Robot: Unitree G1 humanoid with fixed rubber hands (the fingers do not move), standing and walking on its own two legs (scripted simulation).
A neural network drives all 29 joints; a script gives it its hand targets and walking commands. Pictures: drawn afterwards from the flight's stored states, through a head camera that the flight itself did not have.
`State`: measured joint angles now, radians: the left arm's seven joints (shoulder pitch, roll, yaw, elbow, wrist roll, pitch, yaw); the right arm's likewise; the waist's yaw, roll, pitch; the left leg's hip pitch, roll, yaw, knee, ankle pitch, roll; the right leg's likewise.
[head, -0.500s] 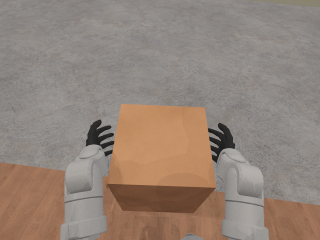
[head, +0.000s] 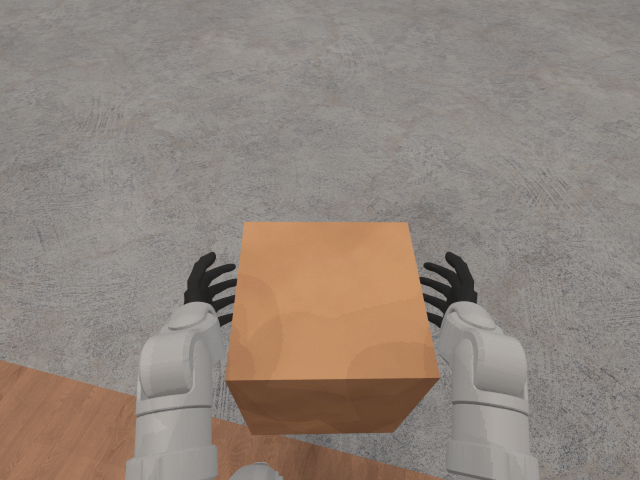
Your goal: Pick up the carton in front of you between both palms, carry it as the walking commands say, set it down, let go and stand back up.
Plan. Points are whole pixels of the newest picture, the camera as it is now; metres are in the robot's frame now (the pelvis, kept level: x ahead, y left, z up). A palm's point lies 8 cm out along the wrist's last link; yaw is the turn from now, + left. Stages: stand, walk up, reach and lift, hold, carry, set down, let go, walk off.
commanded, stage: carry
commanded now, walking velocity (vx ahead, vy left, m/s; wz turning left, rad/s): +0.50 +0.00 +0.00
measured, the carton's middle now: (324, 335) +0.33 +0.01 -0.03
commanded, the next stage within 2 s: none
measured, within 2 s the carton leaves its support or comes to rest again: neither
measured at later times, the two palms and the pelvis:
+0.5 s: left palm (233, 151) +0.62 +0.18 +0.05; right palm (413, 164) +0.60 -0.12 +0.06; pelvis +0.29 +0.05 -0.02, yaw -2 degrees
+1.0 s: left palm (275, 80) +0.89 +0.14 +0.04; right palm (414, 83) +0.90 -0.16 +0.04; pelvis +0.58 -0.01 -0.02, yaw +1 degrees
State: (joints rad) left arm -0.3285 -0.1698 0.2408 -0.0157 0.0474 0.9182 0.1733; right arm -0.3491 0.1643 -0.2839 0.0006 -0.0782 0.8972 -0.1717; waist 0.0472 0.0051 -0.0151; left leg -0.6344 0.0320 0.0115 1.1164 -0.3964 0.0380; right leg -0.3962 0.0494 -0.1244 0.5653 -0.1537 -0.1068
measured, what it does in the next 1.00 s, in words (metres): goes down: left foot, then right foot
